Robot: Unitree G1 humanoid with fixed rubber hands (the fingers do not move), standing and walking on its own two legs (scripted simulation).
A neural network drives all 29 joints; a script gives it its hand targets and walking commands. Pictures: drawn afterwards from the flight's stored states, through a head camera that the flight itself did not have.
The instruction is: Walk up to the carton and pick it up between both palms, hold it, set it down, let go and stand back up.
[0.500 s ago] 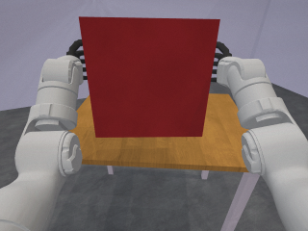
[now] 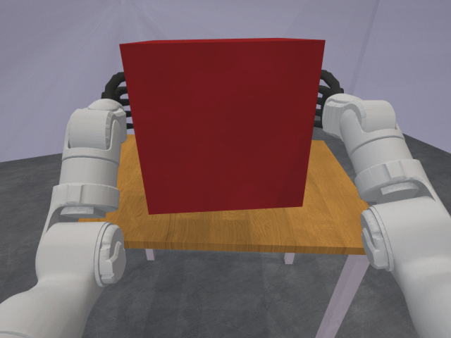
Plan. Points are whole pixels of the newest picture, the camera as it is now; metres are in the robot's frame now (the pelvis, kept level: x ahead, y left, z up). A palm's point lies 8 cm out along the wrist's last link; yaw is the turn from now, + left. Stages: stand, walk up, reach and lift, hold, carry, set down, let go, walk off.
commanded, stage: hold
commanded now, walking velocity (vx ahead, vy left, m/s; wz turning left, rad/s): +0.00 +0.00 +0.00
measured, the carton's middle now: (220, 115) +0.45 -0.01 +0.28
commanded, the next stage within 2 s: none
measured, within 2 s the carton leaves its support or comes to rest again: neither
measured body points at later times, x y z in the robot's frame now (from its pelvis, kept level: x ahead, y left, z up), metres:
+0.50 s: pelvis -0.01 -0.01 +0.00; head -0.12 +0.01 +0.44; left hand +0.37 +0.20 +0.33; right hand +0.36 -0.17 +0.34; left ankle +0.01 +0.11 -0.75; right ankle +0.00 -0.11 -0.75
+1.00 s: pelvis -0.01 +0.00 +0.00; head -0.12 -0.01 +0.43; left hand +0.37 +0.17 +0.33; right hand +0.37 -0.19 +0.32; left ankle +0.01 +0.11 -0.75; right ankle +0.00 -0.11 -0.75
